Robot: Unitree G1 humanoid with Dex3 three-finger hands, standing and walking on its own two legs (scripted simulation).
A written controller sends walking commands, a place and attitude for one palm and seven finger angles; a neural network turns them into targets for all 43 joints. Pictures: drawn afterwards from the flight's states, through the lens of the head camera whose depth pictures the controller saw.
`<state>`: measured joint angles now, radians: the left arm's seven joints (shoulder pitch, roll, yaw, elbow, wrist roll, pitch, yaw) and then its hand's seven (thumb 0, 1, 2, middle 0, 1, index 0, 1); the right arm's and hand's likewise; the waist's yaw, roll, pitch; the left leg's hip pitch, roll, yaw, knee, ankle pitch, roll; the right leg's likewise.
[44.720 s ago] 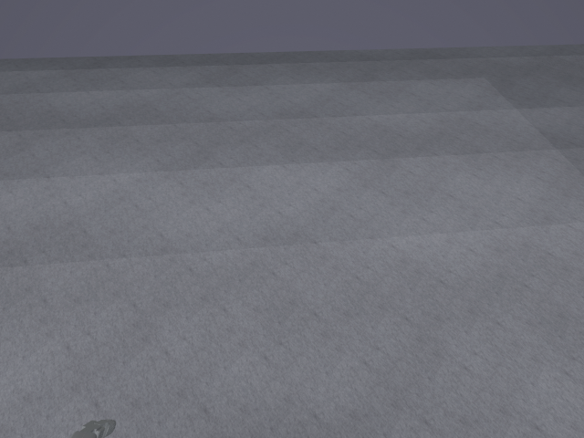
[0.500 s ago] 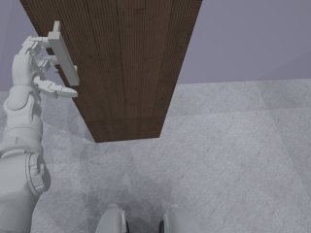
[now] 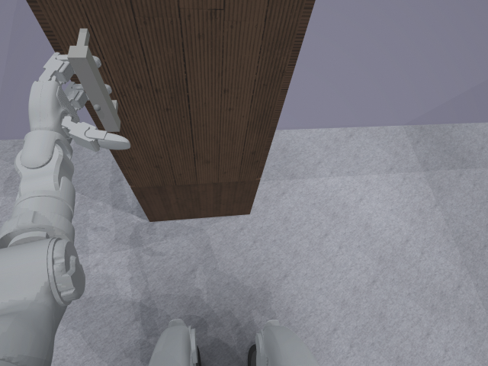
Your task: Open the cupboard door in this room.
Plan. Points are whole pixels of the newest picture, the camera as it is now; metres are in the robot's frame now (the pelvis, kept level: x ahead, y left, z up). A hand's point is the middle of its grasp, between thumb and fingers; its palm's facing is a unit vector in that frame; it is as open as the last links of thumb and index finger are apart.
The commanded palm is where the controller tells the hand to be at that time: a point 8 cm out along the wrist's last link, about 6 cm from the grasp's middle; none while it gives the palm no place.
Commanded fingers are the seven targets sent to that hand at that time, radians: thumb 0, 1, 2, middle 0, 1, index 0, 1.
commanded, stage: slide the fingers in behind the handle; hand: left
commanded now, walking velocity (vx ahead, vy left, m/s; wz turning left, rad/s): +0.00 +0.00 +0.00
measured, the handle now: (99, 85) +0.55 +0.20 +0.08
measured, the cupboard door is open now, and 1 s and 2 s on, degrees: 0 0 37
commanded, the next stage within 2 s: close the thumb around the handle in 0.32 s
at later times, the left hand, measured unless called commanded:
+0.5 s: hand (97, 108) +0.50 +0.20 +0.08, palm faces +0.04 -1.00 +0.00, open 13.9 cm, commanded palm +0.48 +0.24 +0.07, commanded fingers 0.00 -0.22 0.42 -0.32 -1.23 -0.32 -1.23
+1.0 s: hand (103, 111) +0.50 +0.19 +0.08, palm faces +0.01 -1.00 -0.02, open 6.6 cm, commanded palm +0.48 +0.24 +0.07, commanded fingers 0.00 0.90 0.90 -0.40 -1.35 -0.40 -1.35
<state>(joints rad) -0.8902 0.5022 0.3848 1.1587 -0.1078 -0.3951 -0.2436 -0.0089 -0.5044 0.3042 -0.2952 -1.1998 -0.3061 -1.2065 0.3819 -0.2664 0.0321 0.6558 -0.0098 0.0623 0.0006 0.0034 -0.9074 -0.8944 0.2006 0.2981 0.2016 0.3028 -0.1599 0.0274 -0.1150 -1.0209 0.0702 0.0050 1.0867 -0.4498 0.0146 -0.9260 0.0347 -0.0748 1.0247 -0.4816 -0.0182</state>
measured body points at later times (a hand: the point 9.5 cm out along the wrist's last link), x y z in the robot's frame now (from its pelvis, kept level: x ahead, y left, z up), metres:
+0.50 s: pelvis +0.00 +0.01 +0.00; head +0.12 +0.03 +0.43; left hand +0.49 +0.25 +0.08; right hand +0.01 -0.26 -0.11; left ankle +0.03 +0.11 -0.66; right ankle +0.00 -0.11 -0.66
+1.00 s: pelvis +0.00 +0.01 +0.00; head +0.12 +0.03 +0.43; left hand +0.49 +0.24 +0.08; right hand +0.01 -0.26 -0.11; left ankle +0.03 +0.11 -0.66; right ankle +0.00 -0.11 -0.66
